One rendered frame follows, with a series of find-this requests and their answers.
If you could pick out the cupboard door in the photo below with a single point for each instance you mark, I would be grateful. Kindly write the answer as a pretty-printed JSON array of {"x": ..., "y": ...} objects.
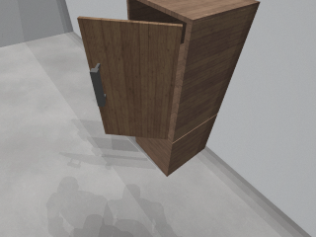
[{"x": 139, "y": 62}]

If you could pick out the handle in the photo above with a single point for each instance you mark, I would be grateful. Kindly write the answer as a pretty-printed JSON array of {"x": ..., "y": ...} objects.
[{"x": 98, "y": 86}]

